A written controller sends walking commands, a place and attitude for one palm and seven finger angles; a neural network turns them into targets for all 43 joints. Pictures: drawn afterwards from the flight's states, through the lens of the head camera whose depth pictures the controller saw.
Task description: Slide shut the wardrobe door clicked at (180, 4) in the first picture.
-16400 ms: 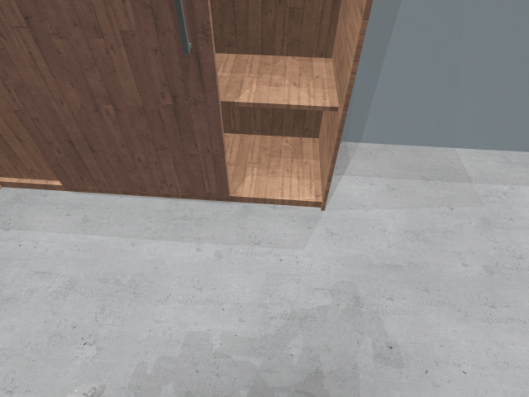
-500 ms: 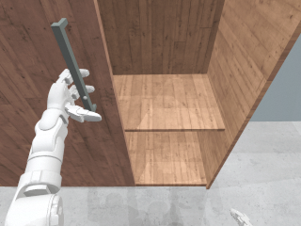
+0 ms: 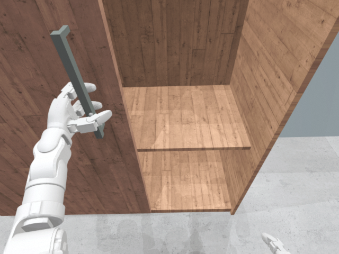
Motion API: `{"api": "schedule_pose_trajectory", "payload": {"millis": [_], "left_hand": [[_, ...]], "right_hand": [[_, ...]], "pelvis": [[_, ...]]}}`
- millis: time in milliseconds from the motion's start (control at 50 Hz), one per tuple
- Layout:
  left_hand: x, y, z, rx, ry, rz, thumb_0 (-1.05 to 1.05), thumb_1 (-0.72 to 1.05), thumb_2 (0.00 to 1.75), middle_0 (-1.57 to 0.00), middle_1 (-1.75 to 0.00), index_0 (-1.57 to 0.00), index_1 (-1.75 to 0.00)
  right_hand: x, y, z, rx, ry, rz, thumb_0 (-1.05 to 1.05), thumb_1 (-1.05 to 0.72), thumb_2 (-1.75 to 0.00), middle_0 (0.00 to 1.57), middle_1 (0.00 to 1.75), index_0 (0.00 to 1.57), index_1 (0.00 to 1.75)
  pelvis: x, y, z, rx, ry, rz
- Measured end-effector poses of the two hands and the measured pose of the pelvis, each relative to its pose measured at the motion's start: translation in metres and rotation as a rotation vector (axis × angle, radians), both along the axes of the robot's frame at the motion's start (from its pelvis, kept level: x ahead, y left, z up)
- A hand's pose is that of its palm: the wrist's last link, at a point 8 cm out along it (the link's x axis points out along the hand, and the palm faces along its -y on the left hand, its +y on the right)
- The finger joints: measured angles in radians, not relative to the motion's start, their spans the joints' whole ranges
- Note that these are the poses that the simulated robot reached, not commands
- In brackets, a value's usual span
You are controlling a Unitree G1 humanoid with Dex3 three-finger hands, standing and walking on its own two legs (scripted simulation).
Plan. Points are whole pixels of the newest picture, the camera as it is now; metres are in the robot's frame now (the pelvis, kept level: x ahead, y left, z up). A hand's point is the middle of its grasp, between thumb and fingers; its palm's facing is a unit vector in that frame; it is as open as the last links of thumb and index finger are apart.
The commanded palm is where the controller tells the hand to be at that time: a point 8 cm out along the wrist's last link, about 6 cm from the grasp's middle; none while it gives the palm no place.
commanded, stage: grip the handle and tug to test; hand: left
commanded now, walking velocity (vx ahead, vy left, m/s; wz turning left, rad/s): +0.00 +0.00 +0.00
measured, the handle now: (85, 91) +0.45 +0.21 +0.17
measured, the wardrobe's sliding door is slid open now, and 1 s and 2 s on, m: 0.46 0.46 0.46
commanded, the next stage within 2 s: tug the door sideways, standing still in 0.96 s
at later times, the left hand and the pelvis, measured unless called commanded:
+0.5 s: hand (91, 113) +0.40 +0.19 +0.15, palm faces +0.05 -1.00 -0.02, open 5.8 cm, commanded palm +0.36 +0.24 +0.15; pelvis +0.00 +0.00 +0.00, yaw +0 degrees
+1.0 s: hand (92, 115) +0.39 +0.18 +0.15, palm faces +0.04 -1.00 -0.03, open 6.1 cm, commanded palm +0.34 +0.24 +0.15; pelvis +0.02 +0.00 +0.00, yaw -2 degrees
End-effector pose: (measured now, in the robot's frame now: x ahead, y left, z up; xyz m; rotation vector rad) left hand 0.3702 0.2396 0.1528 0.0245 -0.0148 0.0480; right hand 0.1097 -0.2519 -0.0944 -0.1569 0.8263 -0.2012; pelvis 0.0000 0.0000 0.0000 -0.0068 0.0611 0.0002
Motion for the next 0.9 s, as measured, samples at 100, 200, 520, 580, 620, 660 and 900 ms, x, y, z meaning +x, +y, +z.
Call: {"api": "schedule_pose_trajectory", "payload": {"millis": [100,200,520,580,620,660,900], "left_hand": [[0.001,0.001,0.000,-0.002,0.003,-0.001,0.00,0.41,0.69,-0.34,-1.29,-0.32,-1.29],[0.003,0.001,0.000,-0.004,0.006,0.000,0.01,0.64,0.79,-0.36,-1.32,-0.34,-1.33],[0.003,-0.001,0.001,-0.001,0.006,0.003,0.01,0.74,0.82,-0.34,-1.35,-0.33,-1.35],[0.003,-0.001,0.001,-0.002,0.007,0.001,0.01,0.74,0.82,-0.34,-1.35,-0.33,-1.36],[0.003,-0.001,0.001,-0.002,0.008,0.001,0.01,0.75,0.82,-0.33,-1.35,-0.32,-1.35],[0.003,-0.001,0.001,-0.003,0.007,-0.001,0.01,0.75,0.81,-0.33,-1.35,-0.32,-1.35],[0.000,-0.003,0.000,0.005,-0.003,-0.001,0.01,0.78,0.79,-0.28,-1.34,-0.26,-1.32]], "right_hand": [[0.003,0.002,-0.001,0.002,0.005,0.005,0.01,-0.91,-0.90,0.20,0.30,0.20,0.30],[0.005,0.003,-0.002,0.003,0.012,0.009,0.01,-0.91,-0.90,0.20,0.30,0.20,0.30],[-0.002,0.004,-0.003,0.005,0.026,0.008,0.01,-0.91,-0.90,0.20,0.30,0.20,0.30],[-0.003,0.003,-0.003,0.004,0.028,0.005,0.01,-0.91,-0.90,0.20,0.30,0.20,0.30],[-0.004,0.003,-0.003,0.005,0.025,0.001,0.01,-0.91,-0.90,0.20,0.30,0.20,0.30],[-0.004,0.002,-0.002,0.006,0.019,-0.004,0.01,-0.91,-0.90,0.20,0.30,0.20,0.30],[0.006,0.000,0.007,0.016,-0.037,-0.040,0.01,-0.91,-0.90,0.20,0.30,0.20,0.30]], "pelvis": [[0.001,0.000,0.000,0.000,0.001,0.003],[0.001,0.000,0.000,0.000,0.004,0.006],[-0.001,0.001,-0.001,-0.001,0.001,0.007],[-0.001,0.000,0.000,-0.001,0.001,0.006],[-0.001,0.000,0.000,-0.001,0.001,0.003],[-0.001,0.000,0.000,-0.001,0.001,-0.001],[0.011,0.002,0.002,0.003,0.005,-0.029]]}}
